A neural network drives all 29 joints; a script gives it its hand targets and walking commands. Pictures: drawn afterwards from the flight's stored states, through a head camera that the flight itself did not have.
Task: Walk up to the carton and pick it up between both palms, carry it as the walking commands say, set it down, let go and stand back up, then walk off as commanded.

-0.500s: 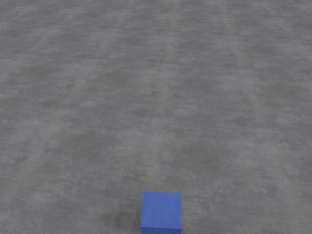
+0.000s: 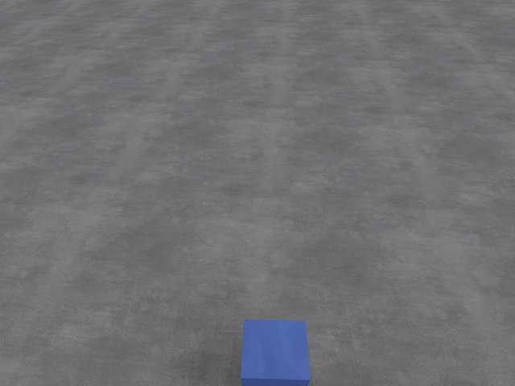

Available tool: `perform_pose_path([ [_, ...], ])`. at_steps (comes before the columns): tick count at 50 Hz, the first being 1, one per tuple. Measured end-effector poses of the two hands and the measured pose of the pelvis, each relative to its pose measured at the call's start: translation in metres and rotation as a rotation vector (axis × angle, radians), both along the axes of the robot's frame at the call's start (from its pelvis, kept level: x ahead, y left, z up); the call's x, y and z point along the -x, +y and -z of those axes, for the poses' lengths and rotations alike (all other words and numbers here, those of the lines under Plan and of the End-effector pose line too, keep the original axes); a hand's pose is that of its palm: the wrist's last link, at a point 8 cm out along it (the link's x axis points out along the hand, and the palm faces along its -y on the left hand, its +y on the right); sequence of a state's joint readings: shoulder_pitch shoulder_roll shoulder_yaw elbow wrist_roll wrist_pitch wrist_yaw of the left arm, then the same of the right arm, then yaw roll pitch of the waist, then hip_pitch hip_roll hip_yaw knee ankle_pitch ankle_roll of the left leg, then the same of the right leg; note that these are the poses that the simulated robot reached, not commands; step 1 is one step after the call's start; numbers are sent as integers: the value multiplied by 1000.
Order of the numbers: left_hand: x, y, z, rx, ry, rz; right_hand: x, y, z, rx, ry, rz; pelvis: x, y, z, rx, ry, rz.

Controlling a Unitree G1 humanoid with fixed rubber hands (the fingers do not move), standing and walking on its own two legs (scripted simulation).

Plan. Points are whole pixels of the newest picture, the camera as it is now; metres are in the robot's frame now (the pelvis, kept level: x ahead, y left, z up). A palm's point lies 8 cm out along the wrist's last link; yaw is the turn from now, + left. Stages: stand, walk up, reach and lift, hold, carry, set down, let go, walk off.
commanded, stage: stand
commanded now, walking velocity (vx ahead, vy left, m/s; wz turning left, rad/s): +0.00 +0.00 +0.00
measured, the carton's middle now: (274, 357) +0.37 -0.03 -0.68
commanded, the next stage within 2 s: reach and lift in 0.22 s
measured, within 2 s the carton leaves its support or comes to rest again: neither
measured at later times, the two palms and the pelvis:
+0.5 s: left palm (137, 378) +0.18 +0.22 -0.13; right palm out of the picture +0.18 -0.24 -0.14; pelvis -0.02 +0.00 -0.04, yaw +0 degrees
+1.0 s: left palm (161, 383) +0.18 +0.19 -0.17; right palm out of the picture +0.18 -0.21 -0.18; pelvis -0.04 -0.02 -0.08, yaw +3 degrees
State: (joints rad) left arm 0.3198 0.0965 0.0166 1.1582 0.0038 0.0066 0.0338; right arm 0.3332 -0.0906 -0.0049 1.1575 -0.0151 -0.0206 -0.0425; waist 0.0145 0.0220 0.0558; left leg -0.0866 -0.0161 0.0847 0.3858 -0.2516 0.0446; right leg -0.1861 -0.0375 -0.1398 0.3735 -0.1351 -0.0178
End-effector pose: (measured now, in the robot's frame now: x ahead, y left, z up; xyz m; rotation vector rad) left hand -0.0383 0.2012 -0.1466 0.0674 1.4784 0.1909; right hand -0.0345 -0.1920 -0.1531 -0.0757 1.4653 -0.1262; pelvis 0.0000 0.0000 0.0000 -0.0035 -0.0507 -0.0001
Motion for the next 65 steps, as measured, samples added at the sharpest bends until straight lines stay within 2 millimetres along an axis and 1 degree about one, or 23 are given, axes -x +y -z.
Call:
perform_pose_path([
  [4,-5,1,0,-6,-8,9,4,1,0,-4,15,9,-2,0,0,0,3,0],
  [10,-11,0,0,-8,-15,9,3,1,1,-5,14,14,-5,0,1,4,9,-1],
  [13,-16,0,0,-3,-23,1,0,1,1,-6,7,22,-6,0,1,7,23,-1],
  [14,-23,0,2,7,-36,-17,-7,-1,3,-9,-10,41,-6,0,4,12,60,-3],
  [15,-36,5,3,-1,-57,-30,-20,-6,6,-3,-33,54,-4,1,9,16,82,-8],
  [17,-76,20,6,-38,-111,-4,-54,-29,12,43,-62,30,4,2,19,14,105,-15],
  [18,-101,27,6,-57,-139,25,-78,-39,13,65,-85,17,8,1,25,9,116,-14],
  [20,-149,35,1,-77,-184,81,-129,-51,9,86,-141,-9,15,1,33,5,138,-7],
  [22,-189,35,-8,-69,-217,108,-175,-54,-2,83,-194,-40,19,0,38,10,168,-6],
  [24,-212,28,-16,-54,-234,122,-204,-48,-12,65,-222,-55,18,-1,39,12,193,-10],
  [25,-217,23,-18,-41,-232,124,-211,-44,-16,52,-222,-59,17,-2,38,10,205,-9],
  [27,-213,11,-15,-13,-202,129,-212,-30,-17,17,-195,-71,11,-5,34,6,218,-13],
  [30,-187,-4,-3,24,-123,111,-191,-9,-10,-28,-125,-77,4,-9,30,8,237,-27],
  [32,-170,-10,9,43,-89,90,-177,-1,-1,-37,-91,-78,2,-12,32,11,270,-34],
  [34,-160,-12,20,53,-92,79,-174,-4,6,-7,-124,-65,3,-13,38,16,315,-46],
  [36,-158,-10,30,51,-126,81,-178,-9,15,6,-170,-54,8,-14,47,21,361,-66],
  [40,-174,-2,40,27,-237,95,-191,-17,31,4,-250,-63,20,-16,64,27,402,-86],
  [42,-187,-1,38,19,-290,97,-198,-19,35,-9,-279,-62,26,-16,69,27,394,-84],
  [46,-212,-4,29,11,-373,114,-210,-19,32,-26,-350,-59,35,-16,75,18,369,-70],
  [50,-220,-8,28,-4,-370,128,-213,-19,31,-35,-378,-40,44,-17,76,10,329,-55],
  [55,-235,-11,37,-7,-410,112,-224,-19,43,-28,-400,-38,55,-20,84,-3,343,-48],
  [60,-261,-19,49,1,-459,109,-256,-18,57,-25,-456,-40,68,-22,96,-3,395,-56],
  [65,-290,-29,59,5,-504,106,-293,-19,62,-12,-528,-41,74,-25,105,-8,465,-61],
])
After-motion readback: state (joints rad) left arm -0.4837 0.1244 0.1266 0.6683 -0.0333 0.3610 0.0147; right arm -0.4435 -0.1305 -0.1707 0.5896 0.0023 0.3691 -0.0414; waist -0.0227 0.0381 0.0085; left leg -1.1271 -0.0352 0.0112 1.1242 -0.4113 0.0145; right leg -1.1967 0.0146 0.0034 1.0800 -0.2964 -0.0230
